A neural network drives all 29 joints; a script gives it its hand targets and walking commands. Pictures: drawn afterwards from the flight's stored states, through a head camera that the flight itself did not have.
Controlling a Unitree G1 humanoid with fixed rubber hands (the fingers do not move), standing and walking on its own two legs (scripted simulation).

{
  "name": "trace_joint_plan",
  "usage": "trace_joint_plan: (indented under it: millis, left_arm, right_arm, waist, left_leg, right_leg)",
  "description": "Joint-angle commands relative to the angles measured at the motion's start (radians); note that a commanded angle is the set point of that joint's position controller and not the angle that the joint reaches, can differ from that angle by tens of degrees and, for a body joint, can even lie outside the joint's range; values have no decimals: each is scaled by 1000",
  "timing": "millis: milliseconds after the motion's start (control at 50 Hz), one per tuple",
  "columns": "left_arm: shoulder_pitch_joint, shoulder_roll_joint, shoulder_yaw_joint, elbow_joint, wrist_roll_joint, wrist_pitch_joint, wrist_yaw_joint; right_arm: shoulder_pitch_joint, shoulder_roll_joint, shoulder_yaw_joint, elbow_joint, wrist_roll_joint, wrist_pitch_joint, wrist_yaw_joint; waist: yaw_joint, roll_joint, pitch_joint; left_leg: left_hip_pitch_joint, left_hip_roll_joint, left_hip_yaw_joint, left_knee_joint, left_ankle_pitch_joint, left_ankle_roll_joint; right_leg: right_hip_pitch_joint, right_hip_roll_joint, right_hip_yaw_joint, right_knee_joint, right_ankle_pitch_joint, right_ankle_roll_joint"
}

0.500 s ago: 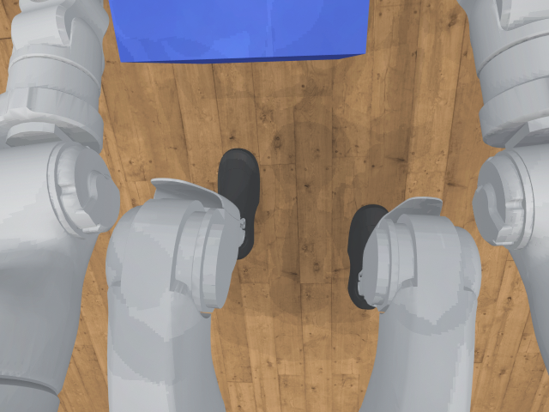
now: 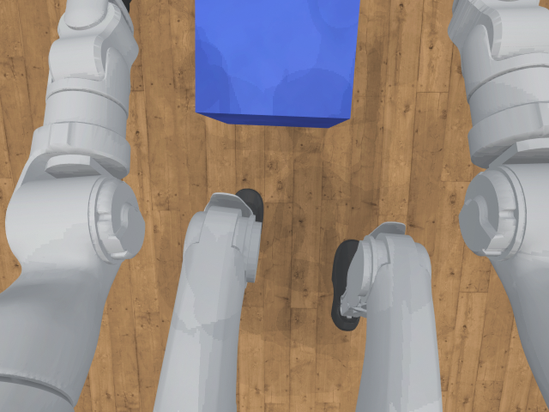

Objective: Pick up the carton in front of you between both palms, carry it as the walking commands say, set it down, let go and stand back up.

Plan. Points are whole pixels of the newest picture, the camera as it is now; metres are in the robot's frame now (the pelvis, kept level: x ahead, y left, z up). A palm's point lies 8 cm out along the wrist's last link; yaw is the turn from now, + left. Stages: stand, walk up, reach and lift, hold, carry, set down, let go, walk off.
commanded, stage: set down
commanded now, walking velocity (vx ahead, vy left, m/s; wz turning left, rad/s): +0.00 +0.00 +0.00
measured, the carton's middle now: (278, 60) +0.53 +0.11 -0.32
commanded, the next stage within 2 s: let go in 0.60 s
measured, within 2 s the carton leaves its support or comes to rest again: neither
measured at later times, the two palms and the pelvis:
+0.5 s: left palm out of the picture +0.51 +0.30 +0.04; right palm out of the picture +0.60 -0.09 +0.04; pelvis +0.02 +0.01 +0.13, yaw +0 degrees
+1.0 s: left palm out of the picture +0.42 +0.29 +0.14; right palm out of the picture +0.48 -0.12 +0.14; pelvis +0.07 +0.02 +0.25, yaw +1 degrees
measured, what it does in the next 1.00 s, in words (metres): rises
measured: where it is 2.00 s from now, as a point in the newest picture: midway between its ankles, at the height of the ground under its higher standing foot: (294, 275)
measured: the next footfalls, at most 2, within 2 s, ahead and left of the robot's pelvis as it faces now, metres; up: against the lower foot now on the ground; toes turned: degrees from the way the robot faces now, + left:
none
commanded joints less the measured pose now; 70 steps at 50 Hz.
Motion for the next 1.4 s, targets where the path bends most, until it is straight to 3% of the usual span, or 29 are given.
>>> trace_joint_plan:
  millis: [0, 120, 240, 420, 620, 700, 780, 860, 940, 1120, 1280, 1380]
  left_arm:
    - [-200, 122, 31, -138, 24, -13, 1]
    - [-136, 140, 48, -253, 21, 18, -5]
    - [-89, 134, 47, -331, 8, 52, -26]
    - [-22, 99, 67, -306, 43, 55, -49]
    - [64, 48, 108, -281, 117, 21, -74]
    - [187, 38, 100, -317, 162, 14, -106]
    - [366, 40, 63, -405, 206, 9, -142]
    - [540, 32, 5, -490, 198, -12, -164]
    - [709, 7, -39, -514, 169, -43, -175]
    - [1084, -46, -132, -546, 109, -114, -163]
    - [1378, -55, -203, -642, 81, -160, -136]
    - [1504, -44, -228, -690, 73, -169, -132]
  right_arm:
    - [-231, -103, -13, -131, -7, -21, 6]
    - [-200, -95, 13, -246, 8, 6, 3]
    - [-159, -99, 3, -321, -8, 36, 8]
    - [-76, -75, -39, -285, -50, 34, 41]
    - [18, -27, -89, -246, -114, 1, 68]
    - [163, 26, -116, -306, -163, -1, 50]
    - [357, 93, -115, -436, -199, -4, 12]
    - [531, 125, -89, -550, -196, -32, -2]
    - [691, 137, -61, -589, -176, -71, 15]
    - [1075, 127, -29, -547, -154, -159, 70]
    - [1346, 101, 10, -596, -129, -217, 103]
    - [1470, 94, 40, -625, -118, -234, 120]
  waist:
    - [51, 7, -1140]
    - [67, -36, -1299]
    - [49, -34, -1366]
    - [33, -7, -1265]
    - [21, -14, -1173]
    - [8, -7, -1228]
    - [1, 16, -1263]
    - [-4, 43, -1169]
    - [-15, 58, -1035]
    - [-57, 81, -802]
    - [-66, 75, -575]
    - [-87, 36, -401]
  left_leg:
    - [930, -48, 110, -112, 296, -9]
    - [1049, -59, 122, -208, 406, -8]
    - [1170, -64, 123, -310, 477, -12]
    - [1260, -62, 115, -501, 470, -15]
    - [1370, -54, 100, -701, 483, -7]
    - [1489, -56, 103, -763, 554, 2]
    - [1641, -56, 96, -825, 635, 15]
    - [1782, -48, 67, -894, 681, 24]
    - [1884, -37, 34, -964, 668, 23]
    - [2035, -22, -3, -1101, 628, 8]
    - [2102, -37, 19, -1245, 502, -3]
    - [2169, -59, 41, -1327, 434, -4]
  right_leg:
    - [216, 44, -80, -276, 160, 7]
    - [342, 58, -88, -373, 249, 17]
    - [420, 66, -89, -487, 299, 20]
    - [503, 54, -71, -681, 317, 23]
    - [645, 43, -49, -878, 371, 32]
    - [772, 48, -45, -950, 454, 38]
    - [897, 49, -36, -1024, 535, 42]
    - [926, 43, -34, -1101, 529, 39]
    - [930, 33, -32, -1177, 465, 33]
    - [1083, 11, -17, -1313, 425, 12]
    - [1393, -11, 7, -1438, 423, -11]
    - [1531, -43, 23, -1534, 441, -27]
